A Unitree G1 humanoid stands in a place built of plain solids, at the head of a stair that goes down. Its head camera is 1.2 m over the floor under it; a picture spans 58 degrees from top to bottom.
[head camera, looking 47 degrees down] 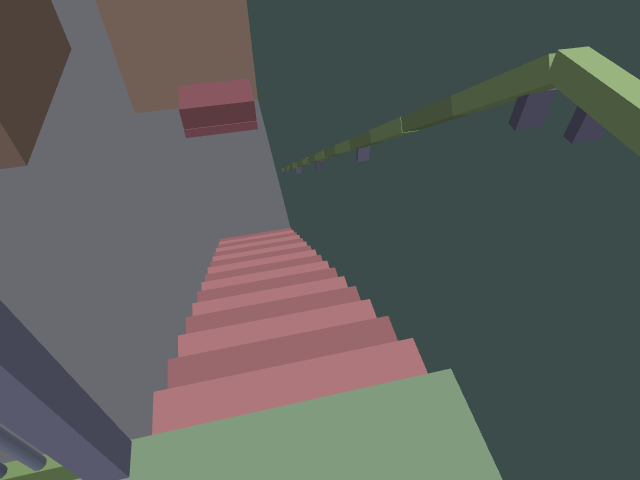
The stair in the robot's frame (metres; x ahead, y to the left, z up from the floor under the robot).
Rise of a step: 0.17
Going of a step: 0.21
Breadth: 0.90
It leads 13 degrees to the left of straight ahead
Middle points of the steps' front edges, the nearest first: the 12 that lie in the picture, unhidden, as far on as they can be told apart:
0.50 0.05 0.00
0.70 0.11 -0.17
0.90 0.15 -0.34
1.11 0.20 -0.51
1.31 0.24 -0.68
1.52 0.29 -0.85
1.72 0.34 -1.02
1.93 0.38 -1.19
2.13 0.43 -1.36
2.34 0.48 -1.53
2.54 0.52 -1.70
2.75 0.57 -1.87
